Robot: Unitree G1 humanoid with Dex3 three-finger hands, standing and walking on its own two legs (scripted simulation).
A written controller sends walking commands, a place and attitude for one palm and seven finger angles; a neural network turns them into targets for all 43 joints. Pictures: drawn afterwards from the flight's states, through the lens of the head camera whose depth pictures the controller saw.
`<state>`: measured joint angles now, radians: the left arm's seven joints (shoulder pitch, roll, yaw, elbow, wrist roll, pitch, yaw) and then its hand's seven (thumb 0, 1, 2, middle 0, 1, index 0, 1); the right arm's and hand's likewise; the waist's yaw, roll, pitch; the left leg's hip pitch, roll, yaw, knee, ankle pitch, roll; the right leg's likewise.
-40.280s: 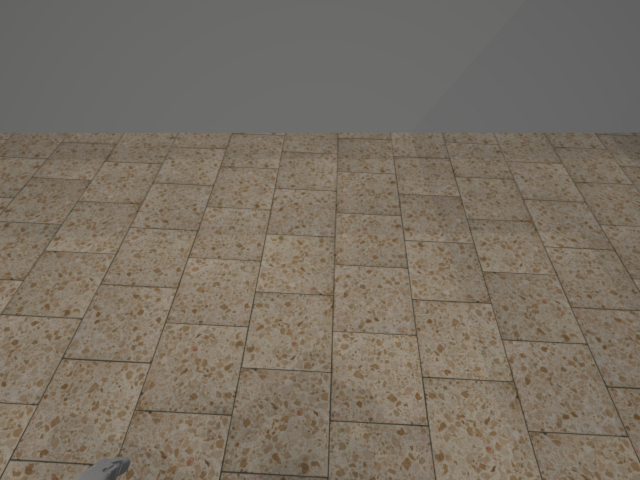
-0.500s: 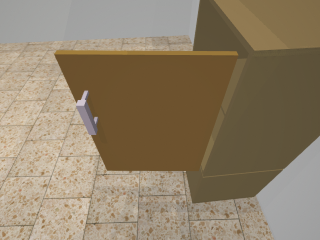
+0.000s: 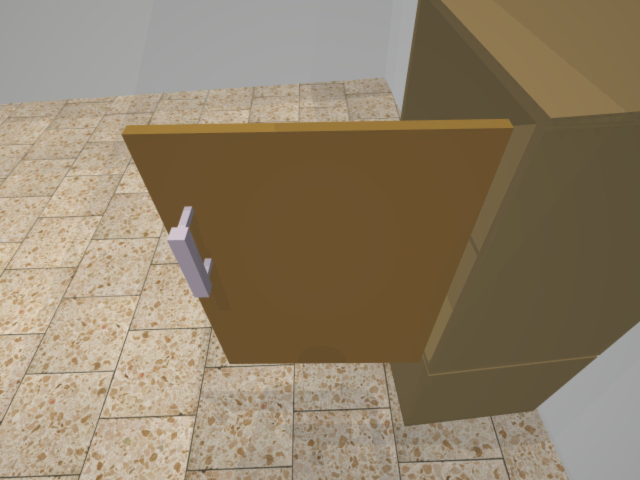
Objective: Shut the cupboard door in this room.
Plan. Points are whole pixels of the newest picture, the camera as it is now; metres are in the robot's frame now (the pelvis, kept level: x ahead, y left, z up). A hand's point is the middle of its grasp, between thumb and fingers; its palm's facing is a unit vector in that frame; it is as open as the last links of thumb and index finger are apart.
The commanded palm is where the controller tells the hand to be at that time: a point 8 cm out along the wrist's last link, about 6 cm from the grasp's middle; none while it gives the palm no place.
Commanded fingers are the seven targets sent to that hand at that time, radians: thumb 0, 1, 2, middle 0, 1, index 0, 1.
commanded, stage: come to a stop and stand still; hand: left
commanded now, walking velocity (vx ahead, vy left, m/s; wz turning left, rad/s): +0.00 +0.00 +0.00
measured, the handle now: (195, 253) +0.38 +0.20 +0.07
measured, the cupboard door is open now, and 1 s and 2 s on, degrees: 84 84 84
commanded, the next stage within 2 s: look again from close up in 0.22 s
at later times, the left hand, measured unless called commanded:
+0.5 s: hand out of the picture +0.02 +0.18 -0.17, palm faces +0.02 -0.98 -0.22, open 7.3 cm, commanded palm none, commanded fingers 0.00 0.90 0.90 -0.20 -0.30 -0.20 -0.30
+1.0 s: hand out of the picture +0.00 +0.16 -0.16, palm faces +0.09 -0.98 -0.20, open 7.3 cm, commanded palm +0.09 +0.21 -0.06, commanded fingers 0.00 0.90 0.90 -0.24 -0.34 -0.24 -0.34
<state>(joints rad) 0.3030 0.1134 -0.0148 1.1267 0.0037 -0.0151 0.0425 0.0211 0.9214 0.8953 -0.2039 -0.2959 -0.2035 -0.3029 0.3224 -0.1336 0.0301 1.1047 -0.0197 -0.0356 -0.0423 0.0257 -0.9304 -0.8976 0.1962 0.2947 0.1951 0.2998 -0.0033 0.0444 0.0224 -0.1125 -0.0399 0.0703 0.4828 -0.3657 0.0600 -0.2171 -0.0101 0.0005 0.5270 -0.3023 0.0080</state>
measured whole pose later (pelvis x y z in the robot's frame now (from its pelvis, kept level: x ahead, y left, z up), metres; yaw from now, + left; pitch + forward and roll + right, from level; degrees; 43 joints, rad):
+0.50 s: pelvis +0.00 +0.00 +0.00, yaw +0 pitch -1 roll +0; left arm 0.23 0.15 0.00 1.09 0.00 0.00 0.04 0.01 0.92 0.90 -0.20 -0.30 -0.20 -0.30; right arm 0.27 -0.16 0.02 1.12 -0.02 -0.03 -0.04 0.01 -0.91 -0.90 0.20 0.29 0.19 0.30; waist 0.00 0.02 0.07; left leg -0.06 -0.05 0.07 0.39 -0.32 0.06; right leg -0.18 -0.02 0.01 0.48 -0.28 0.01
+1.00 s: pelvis -0.01 -0.02 +0.01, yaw +0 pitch -1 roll +0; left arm 0.31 0.14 0.04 0.96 -0.01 0.04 0.04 0.02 0.92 0.90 -0.20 -0.30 -0.21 -0.30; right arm 0.28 -0.14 0.03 1.10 -0.01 -0.05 -0.05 0.01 -0.91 -0.90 0.20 0.29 0.20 0.30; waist 0.00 0.01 0.07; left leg -0.10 -0.02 0.06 0.43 -0.31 0.03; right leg -0.20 0.01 -0.01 0.47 -0.25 -0.01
